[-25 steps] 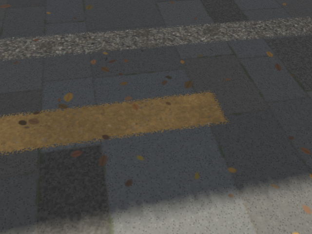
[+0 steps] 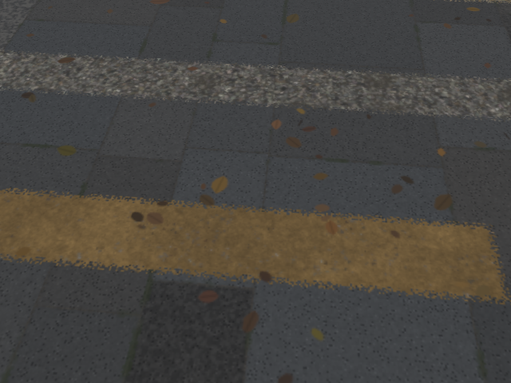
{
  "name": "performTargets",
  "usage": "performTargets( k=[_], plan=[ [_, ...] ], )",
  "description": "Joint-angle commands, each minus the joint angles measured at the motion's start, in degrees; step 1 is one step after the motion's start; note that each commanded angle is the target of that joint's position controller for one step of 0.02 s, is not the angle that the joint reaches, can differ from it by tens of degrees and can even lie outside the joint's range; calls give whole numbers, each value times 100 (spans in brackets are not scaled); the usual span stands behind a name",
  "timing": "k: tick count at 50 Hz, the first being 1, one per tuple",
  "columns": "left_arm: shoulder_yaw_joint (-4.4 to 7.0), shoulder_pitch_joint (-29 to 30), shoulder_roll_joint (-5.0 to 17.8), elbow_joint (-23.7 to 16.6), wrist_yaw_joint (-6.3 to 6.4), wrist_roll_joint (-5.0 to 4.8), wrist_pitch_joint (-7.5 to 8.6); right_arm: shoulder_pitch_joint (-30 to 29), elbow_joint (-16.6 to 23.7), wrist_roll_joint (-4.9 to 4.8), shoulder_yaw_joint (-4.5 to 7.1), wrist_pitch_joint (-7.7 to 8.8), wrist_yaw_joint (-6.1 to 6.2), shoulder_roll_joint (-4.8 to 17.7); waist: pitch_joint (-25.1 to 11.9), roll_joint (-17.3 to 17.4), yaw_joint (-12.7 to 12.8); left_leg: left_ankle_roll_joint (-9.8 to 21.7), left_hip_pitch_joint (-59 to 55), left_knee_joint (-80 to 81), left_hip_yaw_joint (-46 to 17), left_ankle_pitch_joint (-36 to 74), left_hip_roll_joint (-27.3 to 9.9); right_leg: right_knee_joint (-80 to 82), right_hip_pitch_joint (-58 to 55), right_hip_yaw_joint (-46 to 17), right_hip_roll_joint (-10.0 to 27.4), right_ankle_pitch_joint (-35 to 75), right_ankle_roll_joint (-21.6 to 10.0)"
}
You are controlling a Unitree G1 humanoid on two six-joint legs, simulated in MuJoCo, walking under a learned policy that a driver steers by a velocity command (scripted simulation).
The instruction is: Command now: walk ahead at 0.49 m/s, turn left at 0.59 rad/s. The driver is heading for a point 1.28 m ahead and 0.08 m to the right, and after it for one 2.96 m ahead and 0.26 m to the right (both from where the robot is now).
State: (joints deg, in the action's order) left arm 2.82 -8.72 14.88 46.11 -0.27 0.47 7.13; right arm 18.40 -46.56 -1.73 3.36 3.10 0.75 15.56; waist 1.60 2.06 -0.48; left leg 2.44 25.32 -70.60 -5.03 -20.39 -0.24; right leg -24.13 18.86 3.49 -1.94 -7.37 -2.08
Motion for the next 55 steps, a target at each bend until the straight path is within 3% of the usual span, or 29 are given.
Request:
performTargets(
  k=[1,5,10,15,17,18,19,20,21,22,23,24,25,29,31,35,38,42,44,45,46,47,48,49,50,51,52,53,55],
  plan=[
    [132,-167,472,-118,-29,4,76,176,477,-25,83,-27,-28,191,-247,-645,3,-4,1030,33,-156,326,-706,1542,-916,-1497,1617,41,-955],
    [251,-318,791,53,-31,-28,109,-334,835,55,56,-89,-34,181,-50,-457,34,-98,1586,809,-163,985,-845,1765,-998,-810,1762,745,-1110],
    [279,-492,1002,116,7,-52,-9,-1224,1152,40,5,12,-230,156,73,-430,349,-65,1443,2399,281,2254,-717,1614,-1331,121,1582,1034,-842],
    [321,-949,1223,317,-8,-203,-187,-1856,1558,30,-11,-6,-363,186,309,-484,510,174,1285,3263,625,1455,-480,1321,-2013,253,1892,1085,-692],
    [339,-893,1352,352,1,-235,-260,-1523,1553,72,84,0,-364,379,66,-642,186,393,564,3538,883,908,-140,618,-2182,419,1926,2685,-596],
    [321,-797,1357,356,15,-234,-305,-773,1351,89,216,9,-347,582,-356,-603,-288,543,-517,3923,1071,1178,152,-354,-2026,660,1752,3556,-465],
    [230,-888,1146,329,45,-162,-304,234,1039,78,417,-9,-275,970,-937,-433,-712,705,-2154,3892,909,1466,235,-1671,-1206,839,1484,3395,-260],
    [21,-1232,573,65,-2,29,-208,913,947,124,585,-33,-169,1721,-1665,920,-642,1456,-4385,3957,-1638,1402,-1372,-4028,1130,886,854,288,130],
    [-46,-1342,502,104,-73,-83,-10,1004,993,88,504,9,-190,1641,-2588,1205,-521,2117,-4914,5118,-4079,913,-2277,-5303,2159,-282,185,-2635,198],
    [109,-739,1010,-6,-114,-342,63,815,967,144,354,72,-251,1192,-1988,545,-663,1755,-4498,5234,-3333,1041,-2094,-5618,2681,-711,499,-2289,102],
    [81,-402,924,-133,-106,-374,80,443,972,136,296,97,-261,1004,-1295,468,-502,1531,-3655,5204,-2392,1500,-1866,-5355,2756,-604,736,-1817,21],
    [78,-314,858,-97,-57,-246,51,-12,1011,117,223,112,-272,778,-889,85,-272,1349,-2817,5272,-1713,1951,-1595,-4934,2491,-594,974,-1384,28],
    [116,-400,857,-49,-36,-158,-20,-307,1052,139,161,137,-279,575,-697,150,-51,1233,-2204,5452,-1258,2207,-1368,-4577,2091,-649,1131,-1091,40],
    [102,-589,584,18,-19,-96,-266,-368,906,173,179,296,-237,641,-449,99,231,1299,-1549,6052,-613,2689,-1173,-3941,1771,-607,1131,-343,221],
    [88,-245,515,-90,-5,-68,-288,-196,762,177,186,303,-170,664,-248,57,145,1255,-1712,6165,-343,2827,-1150,-3351,2154,-622,1117,181,312],
    [27,294,362,-205,-100,-139,-255,3,546,213,191,291,-85,727,15,137,-113,962,-1915,6326,271,2416,-1057,-2014,2166,-558,930,1393,244],
    [-4,740,335,-389,-178,-177,-240,198,344,205,223,294,-57,814,246,117,-321,883,-2270,6382,525,2271,-1229,-1425,2230,-520,754,1547,127],
    [-13,1054,347,-667,-339,-165,-210,258,153,145,257,199,-9,854,361,98,-381,731,-3066,5997,761,2779,-1512,-1030,2487,-428,635,956,-119],
    [22,913,425,-739,-405,-153,-206,94,169,134,283,126,36,961,185,214,-229,586,-3232,5499,950,4154,-1524,-970,2081,-144,425,409,-294],
    [81,667,541,-732,-406,-144,-223,23,203,137,306,84,69,1059,-71,341,-87,499,-3276,5033,1051,5269,-1480,-1036,1617,79,207,106,-396],
    [190,80,723,-628,-390,-142,-244,-58,235,138,312,24,105,1116,-447,376,240,377,-3184,4182,1212,6133,-1361,-979,814,262,-53,-10,-529],
    [356,-798,1022,-431,-332,-147,-261,-78,279,136,278,-7,143,1079,-929,197,682,177,-2592,2890,1387,6029,-1098,-752,-544,172,-228,251,-736],
    [506,-1605,1577,-353,-208,-151,-311,107,430,276,147,55,158,801,-1591,-757,862,-75,-1098,921,1445,3694,-725,-718,-2283,-1585,929,563,-1180],
    [503,-1455,1750,-459,-236,-188,-267,619,602,287,-63,248,31,151,-2329,-1985,297,-428,1233,-1032,546,-1114,587,259,-4067,-4989,2156,-495,-2379],
    [398,-1503,1310,-470,-236,-180,-265,107,634,110,35,467,-78,722,-2323,-1225,689,-226,1838,-1300,-364,-967,202,650,-4119,-4934,2024,-1014,-2072],
    [337,-1308,1048,-510,-202,-157,-259,-392,802,-48,49,559,-121,829,-1551,-870,682,-104,2051,-1063,-235,-536,-44,649,-3454,-4010,1822,-808,-1796],
    [301,-935,967,-595,-200,-153,-251,-606,856,33,25,593,-87,743,-960,-162,419,-81,1883,-494,-146,-152,-308,702,-2472,-3358,1593,-163,-1625],
    [248,-630,780,-691,-183,-137,-250,-707,864,183,84,559,-34,817,-717,-55,237,-123,1542,21,-99,52,-484,784,-1798,-2918,1400,435,-1528],
    [232,-444,756,-831,-142,-79,-261,-511,907,255,110,422,-25,745,-542,-303,-25,-245,1093,447,-71,212,-584,1028,-1088,-2618,1182,1002,-1571]
  ],
)
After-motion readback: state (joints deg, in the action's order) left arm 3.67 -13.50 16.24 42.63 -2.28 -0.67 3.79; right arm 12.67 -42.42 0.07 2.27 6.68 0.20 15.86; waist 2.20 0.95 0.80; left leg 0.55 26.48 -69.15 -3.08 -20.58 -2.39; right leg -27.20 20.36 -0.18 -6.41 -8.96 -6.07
